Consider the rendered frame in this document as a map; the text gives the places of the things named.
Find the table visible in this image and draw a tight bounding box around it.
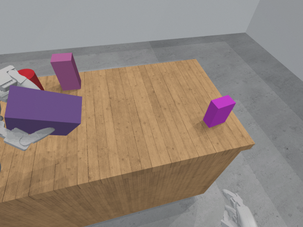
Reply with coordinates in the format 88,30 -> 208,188
0,59 -> 255,227

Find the right robot hand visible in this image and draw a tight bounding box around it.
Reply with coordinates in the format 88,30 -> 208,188
221,189 -> 258,227

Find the left robot hand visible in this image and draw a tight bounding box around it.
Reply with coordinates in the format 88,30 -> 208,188
0,65 -> 55,151

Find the sponge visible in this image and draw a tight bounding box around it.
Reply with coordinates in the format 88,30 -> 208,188
4,85 -> 82,136

